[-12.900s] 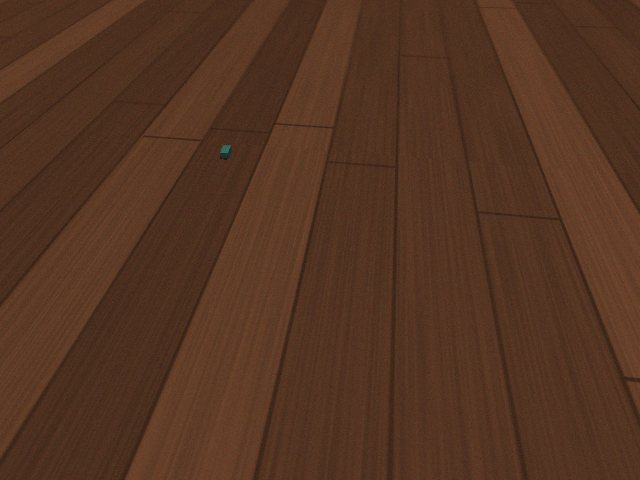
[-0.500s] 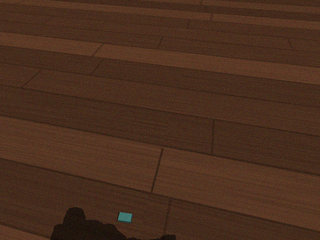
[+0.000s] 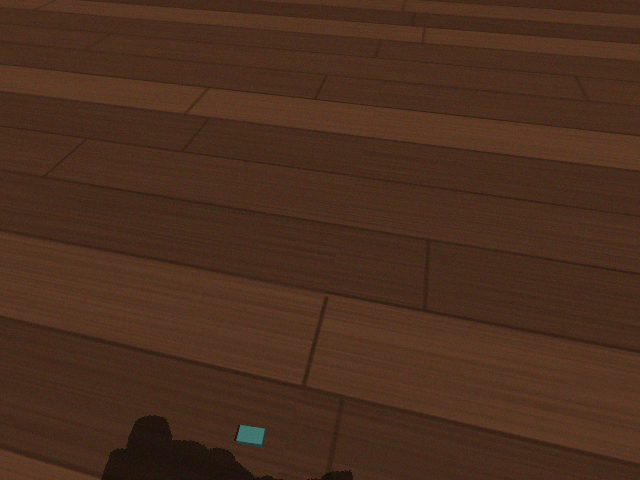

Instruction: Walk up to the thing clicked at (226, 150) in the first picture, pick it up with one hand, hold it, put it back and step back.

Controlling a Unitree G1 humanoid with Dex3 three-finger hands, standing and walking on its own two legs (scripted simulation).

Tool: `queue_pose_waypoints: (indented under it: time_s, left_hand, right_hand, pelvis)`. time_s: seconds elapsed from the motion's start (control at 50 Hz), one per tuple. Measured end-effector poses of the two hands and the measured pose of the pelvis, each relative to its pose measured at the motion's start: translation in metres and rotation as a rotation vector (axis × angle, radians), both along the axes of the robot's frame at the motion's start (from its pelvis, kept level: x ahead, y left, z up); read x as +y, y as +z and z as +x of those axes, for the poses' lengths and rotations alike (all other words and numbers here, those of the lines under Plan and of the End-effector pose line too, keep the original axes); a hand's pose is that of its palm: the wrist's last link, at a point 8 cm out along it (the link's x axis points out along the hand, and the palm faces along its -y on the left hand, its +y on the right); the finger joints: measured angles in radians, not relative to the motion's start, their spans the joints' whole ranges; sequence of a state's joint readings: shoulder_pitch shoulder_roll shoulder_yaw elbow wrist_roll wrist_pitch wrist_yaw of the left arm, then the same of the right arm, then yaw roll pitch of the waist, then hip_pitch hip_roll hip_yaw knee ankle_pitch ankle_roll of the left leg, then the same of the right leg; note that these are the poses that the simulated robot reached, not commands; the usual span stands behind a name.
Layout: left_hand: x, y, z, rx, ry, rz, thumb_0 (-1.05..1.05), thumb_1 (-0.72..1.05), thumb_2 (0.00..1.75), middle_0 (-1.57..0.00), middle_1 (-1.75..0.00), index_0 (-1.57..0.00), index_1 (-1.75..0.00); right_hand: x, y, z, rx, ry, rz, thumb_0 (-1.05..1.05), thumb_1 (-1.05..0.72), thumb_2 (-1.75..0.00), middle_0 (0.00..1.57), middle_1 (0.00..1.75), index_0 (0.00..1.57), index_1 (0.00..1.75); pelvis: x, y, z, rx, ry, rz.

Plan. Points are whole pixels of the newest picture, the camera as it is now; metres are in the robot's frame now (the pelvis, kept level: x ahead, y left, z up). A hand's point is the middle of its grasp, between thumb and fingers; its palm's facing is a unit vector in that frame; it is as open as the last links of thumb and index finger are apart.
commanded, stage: stand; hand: left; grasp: from above
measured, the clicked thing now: (251, 436) +0.41 +0.22 -0.77
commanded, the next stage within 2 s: rise first in 0.60 s
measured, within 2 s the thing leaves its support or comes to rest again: neither
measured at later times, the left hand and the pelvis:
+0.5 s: hand out of the picture +0.06 +0.25 -0.16, palm faces -0.03 -0.94 -0.34, open 7.4 cm; pelvis +0.00 +0.00 +0.00, yaw +0 degrees
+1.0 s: hand out of the picture +0.15 +0.25 -0.18, palm faces -0.04 -0.94 -0.35, open 9.4 cm; pelvis -0.02 -0.01 -0.03, yaw -1 degrees
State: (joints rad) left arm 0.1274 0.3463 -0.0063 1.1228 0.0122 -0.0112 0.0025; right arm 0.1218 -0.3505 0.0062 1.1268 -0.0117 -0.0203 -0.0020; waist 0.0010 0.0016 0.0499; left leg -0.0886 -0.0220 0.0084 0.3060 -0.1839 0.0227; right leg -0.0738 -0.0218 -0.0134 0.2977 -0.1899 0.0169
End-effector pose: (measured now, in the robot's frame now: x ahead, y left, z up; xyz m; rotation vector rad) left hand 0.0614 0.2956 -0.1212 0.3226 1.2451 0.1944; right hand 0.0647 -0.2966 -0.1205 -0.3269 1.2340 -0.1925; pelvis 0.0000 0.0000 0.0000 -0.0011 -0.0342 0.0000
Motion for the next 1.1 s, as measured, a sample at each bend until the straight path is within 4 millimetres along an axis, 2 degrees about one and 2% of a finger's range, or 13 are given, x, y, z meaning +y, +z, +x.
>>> queue_pose_waypoints:
  time_s: [0.72,0.78,0.86,0.94,1.0,1.1]
  left_hand:
    - [0.001,0.0,-0.005,0.004,0.005,0.001,0.01,0.9,0.9,-0.2,-0.3,-0.21,-0.3]
    - [-0.003,0.0,0.012,-0.078,0.034,-0.003,0.01,0.87,0.89,-0.23,-0.31,-0.22,-0.31]
    - [-0.006,-0.01,0.048,-0.124,0.031,-0.02,0.01,0.74,0.85,-0.27,-0.4,-0.26,-0.41]
    - [-0.003,-0.018,0.078,-0.168,-0.029,-0.019,0.01,0.52,0.81,-0.3,-0.55,-0.3,-0.56]
    - [-0.003,-0.019,0.083,-0.162,-0.072,0.0,0.01,0.32,0.78,-0.33,-0.64,-0.33,-0.64]
    - [-0.001,-0.032,0.073,-0.079,-0.1,0.034,0.01,0.01,0.74,-0.38,-0.7,-0.38,-0.71]
  right_hand:
    - [0.001,-0.001,-0.004,0.003,0.001,0.001,0.01,-0.9,-0.9,0.21,0.3,0.2,0.3]
    - [0.006,0.0,0.004,-0.077,-0.002,0.006,0.01,-0.9,-0.89,0.21,0.3,0.2,0.3]
    - [0.019,-0.005,0.009,-0.135,0.003,0.029,0.01,-0.87,-0.89,0.21,0.3,0.2,0.3]
    - [0.027,-0.013,0.007,-0.169,-0.016,0.052,0.01,-0.87,-0.89,0.21,0.3,0.2,0.3]
    - [0.031,-0.018,0.004,-0.181,-0.035,0.066,0.01,-0.89,-0.89,0.21,0.3,0.2,0.3]
    - [0.034,-0.028,0.011,-0.221,-0.03,0.077,0.01,-0.91,-0.9,0.21,0.3,0.2,0.3]
  pelvis:
    - [0.0,0.0,-0.003,-0.003,0.001,0.0]
    - [0.0,-0.004,-0.008,0.034,0.008,-0.001]
    - [-0.003,-0.013,-0.019,0.098,0.006,-0.004]
    - [-0.006,-0.025,-0.023,0.161,-0.005,-0.006]
    - [-0.005,-0.031,-0.022,0.18,-0.01,-0.009]
    - [-0.003,-0.044,-0.02,0.223,-0.011,-0.015]
